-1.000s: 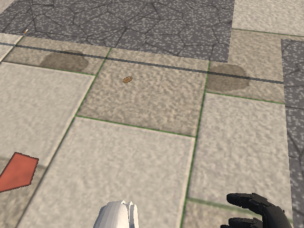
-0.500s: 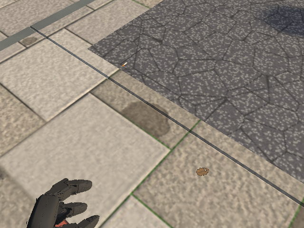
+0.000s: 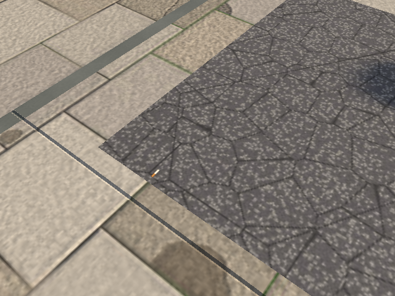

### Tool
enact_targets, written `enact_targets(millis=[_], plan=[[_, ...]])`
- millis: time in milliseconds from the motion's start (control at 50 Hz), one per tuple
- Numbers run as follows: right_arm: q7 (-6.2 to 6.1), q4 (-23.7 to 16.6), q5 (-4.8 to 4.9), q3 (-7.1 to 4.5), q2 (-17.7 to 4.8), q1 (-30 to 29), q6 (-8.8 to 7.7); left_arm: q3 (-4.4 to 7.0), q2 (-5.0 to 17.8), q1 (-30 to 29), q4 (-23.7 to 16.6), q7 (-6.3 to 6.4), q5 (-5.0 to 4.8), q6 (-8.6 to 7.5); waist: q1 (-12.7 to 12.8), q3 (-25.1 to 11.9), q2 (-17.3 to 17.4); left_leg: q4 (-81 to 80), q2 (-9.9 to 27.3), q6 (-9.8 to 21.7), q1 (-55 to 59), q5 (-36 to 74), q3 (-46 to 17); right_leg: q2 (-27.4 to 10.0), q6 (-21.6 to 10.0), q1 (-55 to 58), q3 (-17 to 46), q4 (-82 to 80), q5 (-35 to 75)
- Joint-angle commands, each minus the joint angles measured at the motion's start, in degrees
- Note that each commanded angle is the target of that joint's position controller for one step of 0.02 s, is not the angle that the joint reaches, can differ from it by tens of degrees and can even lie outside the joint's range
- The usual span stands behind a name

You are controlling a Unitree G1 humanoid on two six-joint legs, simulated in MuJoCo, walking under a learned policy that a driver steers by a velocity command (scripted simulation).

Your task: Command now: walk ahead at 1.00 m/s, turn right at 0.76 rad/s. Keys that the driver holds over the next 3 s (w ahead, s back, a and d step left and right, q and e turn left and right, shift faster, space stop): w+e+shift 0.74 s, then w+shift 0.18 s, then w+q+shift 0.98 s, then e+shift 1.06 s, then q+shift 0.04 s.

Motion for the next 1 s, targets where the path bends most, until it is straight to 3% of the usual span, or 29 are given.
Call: enact_targets(millis=[20,60,100,140,180,220,260,280,300,320,340,360,380,400,460,520,580,640,680,700,720,740,760,780,800,820,880,960,1000], plan=[[-0.15,1.33,1.28,-2.54,-4.96,9.45,-1.73,0.35,1.55,-5.19,-6.93,-1.17,1.39,1.30,-4.15,2.18,6.77,-22.21,17.40,8.38,15.84,1.36,-19.40,-6.10,0.74,-22.69,2.37,2.13,0.83],[0.21,3.51,2.46,-2.33,-3.60,9.89,-2.64,0.05,0.35,-10.40,-9.59,-1.93,1.85,2.70,-2.84,4.93,6.66,-24.99,16.75,7.23,15.30,9.71,-11.84,-7.63,1.06,-26.74,1.88,0.12,1.80],[0.19,4.43,2.41,-2.43,-4.12,8.15,-3.21,-0.42,0.24,-15.03,-12.75,-2.90,2.02,2.84,-1.14,6.12,7.92,-26.91,14.19,5.37,13.35,18.13,-2.72,-7.84,0.80,-26.49,0.35,-5.20,8.48],[-0.02,4.80,2.26,-2.75,-5.60,5.58,-3.38,-0.99,0.85,-18.53,-14.27,-3.99,1.69,2.61,-0.10,7.17,5.90,-29.18,10.35,3.31,9.62,20.87,6.47,-6.40,-0.04,-19.54,-3.43,-16.57,16.90],[-0.29,5.73,2.44,-3.25,-8.51,7.38,-3.53,-1.32,1.32,-21.97,-15.05,-4.90,1.65,2.36,-0.88,7.99,3.69,-30.13,9.88,2.71,9.28,31.89,10.71,-3.19,-1.96,-10.63,-9.09,-26.36,22.92],[-0.63,5.89,2.44,-4.09,-12.54,10.01,-2.88,-0.72,3.57,-19.36,-13.90,-4.63,1.34,2.01,0.67,4.25,4.74,-21.72,10.74,2.25,16.90,59.06,11.59,1.93,-3.79,-4.44,-12.98,-28.71,21.10],[-1.30,4.64,1.78,-5.27,-16.80,8.12,-0.71,0.93,7.60,-6.01,-10.46,-3.66,1.18,1.83,8.30,-4.01,7.28,-1.34,13.02,2.29,19.52,74.21,10.58,5.66,-6.09,9.42,-12.47,-28.85,13.66],[-1.33,3.63,1.44,-5.51,-17.38,6.34,0.42,2.46,10.26,5.89,-6.77,-2.70,1.31,1.87,13.34,-9.60,5.99,15.61,13.20,2.39,14.65,70.22,9.16,6.82,-7.79,23.23,-9.76,-31.62,10.94],[-0.57,4.40,0.84,-4.95,-14.36,7.63,0.81,4.00,13.18,7.48,-5.03,-1.18,1.04,2.30,11.92,-8.50,-0.21,36.94,6.42,0.92,3.49,30.40,8.65,5.20,-9.18,31.94,-4.32,-34.50,6.82],[0.09,1.13,-0.28,-2.38,-5.00,10.78,0.24,4.84,18.69,1.77,-6.20,-0.48,1.05,3.02,3.01,-5.48,-14.46,61.52,-1.88,-1.31,-16.42,-15.15,5.73,-4.59,-12.91,36.48,14.79,-32.62,19.85],[0.09,-5.17,1.17,-2.07,-7.84,11.66,-1.01,5.78,22.20,0.26,-9.60,-0.30,1.45,3.53,2.09,-19.60,-13.91,65.88,-2.89,-1.37,-28.11,-12.74,-7.10,-12.78,-22.27,47.26,40.53,-49.17,1.71],[0.03,-5.37,0.70,-2.08,-10.93,5.97,-2.22,5.50,19.14,-0.95,-10.15,0.35,1.26,3.48,2.89,-12.96,-3.60,60.53,0.46,-1.11,-31.18,-7.34,-9.36,-13.78,-19.88,40.78,45.43,-58.56,-8.51],[0.02,-5.00,0.71,-1.96,-11.41,4.08,-2.54,4.69,15.91,-2.76,-9.11,0.79,1.13,3.00,0.14,-4.13,2.44,53.69,2.77,-1.09,-29.37,-3.75,-9.22,-12.13,-17.08,30.16,41.45,-59.90,-7.67],[-0.13,-4.95,-0.21,-1.44,-10.19,3.05,-2.04,4.18,14.54,-3.83,-8.37,0.92,0.82,2.11,-2.24,-0.82,5.14,49.37,4.34,-1.56,-25.51,-4.02,-9.36,-9.75,-15.99,21.48,36.91,-59.43,-1.98],[0.00,-4.97,-1.11,-0.83,-8.59,3.92,1.68,2.70,11.18,-5.88,-8.30,0.90,0.31,-0.17,-6.52,3.08,6.26,37.47,7.39,-4.17,-16.48,-7.12,-8.81,-4.03,-15.45,4.14,25.99,-60.72,6.82],[0.79,-9.36,-0.18,0.30,-6.36,-6.87,2.11,2.80,11.11,-5.32,-8.08,0.56,0.27,-1.27,-4.15,6.73,4.39,20.36,7.05,-5.06,-12.89,5.22,-5.79,0.56,-13.63,-2.50,20.34,-63.59,12.32],[1.45,-10.23,1.36,0.82,-5.42,-11.48,1.71,3.59,12.23,-3.33,-7.36,0.06,-0.33,-1.40,-0.75,4.54,1.23,6.26,3.54,-3.82,-6.70,20.47,-4.71,1.92,-9.98,1.50,19.28,-62.07,22.20],[1.20,-10.75,1.89,0.24,-7.28,-12.55,1.39,4.08,13.09,-2.19,-6.78,0.34,-0.48,-1.26,0.16,2.90,-0.22,-2.01,1.29,-2.43,-2.05,20.91,-5.79,-0.14,-7.55,9.26,21.92,-58.22,29.41],[0.21,-8.24,2.06,-1.47,-11.06,-4.06,1.17,4.57,15.36,-3.50,-6.94,0.59,0.13,-1.16,-3.95,-2.74,-0.32,-3.58,-1.95,-1.58,8.73,12.50,-5.98,0.22,-4.90,13.65,22.47,-47.22,43.40],[-0.62,-5.96,2.25,-2.76,-13.41,6.20,0.92,4.80,17.05,-5.95,-7.21,0.31,0.48,-1.26,-10.40,-7.93,0.55,-3.56,-1.93,-1.11,19.69,7.75,-5.13,1.61,-3.56,11.71,20.83,-34.83,46.18],[-1.95,-3.47,1.52,-4.26,-16.62,19.04,0.69,3.87,13.75,-8.37,-8.17,0.05,0.86,-1.98,-16.41,-13.95,2.12,-1.25,3.98,0.13,34.46,-2.09,-9.73,3.86,-2.50,3.23,18.26,-18.31,38.69],[-2.73,-2.15,-0.81,-5.07,-20.02,25.31,0.42,1.12,3.04,-7.47,-10.34,0.37,0.52,-2.45,-15.00,-18.17,17.11,-7.17,20.38,1.70,46.40,-22.74,-30.64,9.69,-2.17,-12.30,12.09,0.73,-11.05],[-1.90,-3.23,-0.80,-5.82,-21.69,17.21,0.62,0.01,3.93,-1.16,-12.70,0.31,-1.20,-2.14,-7.56,-21.85,28.66,-20.81,26.87,6.92,44.68,-32.02,-61.19,9.20,-1.85,-21.98,8.01,8.72,-10.68],[-1.36,-4.68,-0.18,-4.81,-14.38,9.61,0.95,0.38,8.07,-5.83,-10.18,0.58,0.92,-1.02,-7.57,-11.46,14.41,-21.93,22.80,7.63,34.68,-37.36,-53.19,3.92,-2.02,-23.78,6.34,9.18,-2.96],[-0.91,-3.86,0.38,-3.98,-10.81,7.71,1.07,0.56,8.78,-9.09,-10.37,-0.29,1.99,-0.58,-7.12,-5.84,7.39,-20.58,19.66,7.37,26.99,-28.08,-41.85,1.85,-1.42,-22.23,4.75,5.86,1.39],[-0.51,-2.21,0.08,-3.63,-9.40,8.16,0.97,0.37,8.04,-11.24,-10.58,-1.16,2.45,-0.18,-6.57,-2.91,3.73,-20.63,16.82,6.52,21.68,-18.68,-34.11,0.49,-0.93,-20.41,4.45,3.37,2.31],[0.39,3.38,1.18,-2.69,-6.89,12.66,-0.89,-1.14,4.03,-13.66,-12.63,-2.69,2.83,1.06,-4.38,1.76,6.32,-23.09,13.35,6.23,14.87,-5.58,-22.77,-1.02,-0.01,-20.10,6.42,-1.66,1.53],[1.07,6.14,2.02,-2.86,-8.88,14.88,-2.13,-2.16,4.88,-23.80,-17.60,-3.17,2.90,0.80,-3.68,6.24,5.17,-28.69,12.16,7.93,12.38,6.95,-13.12,-0.35,1.46,-24.19,5.72,-14.66,8.97],[1.22,6.93,2.71,-3.03,-9.80,14.88,-1.90,-3.08,4.95,-28.19,-19.09,-4.19,2.71,0.13,-3.23,7.36,4.48,-32.81,9.57,7.50,8.17,13.22,-8.73,-1.76,1.59,-15.71,-2.03,-27.77,15.85]])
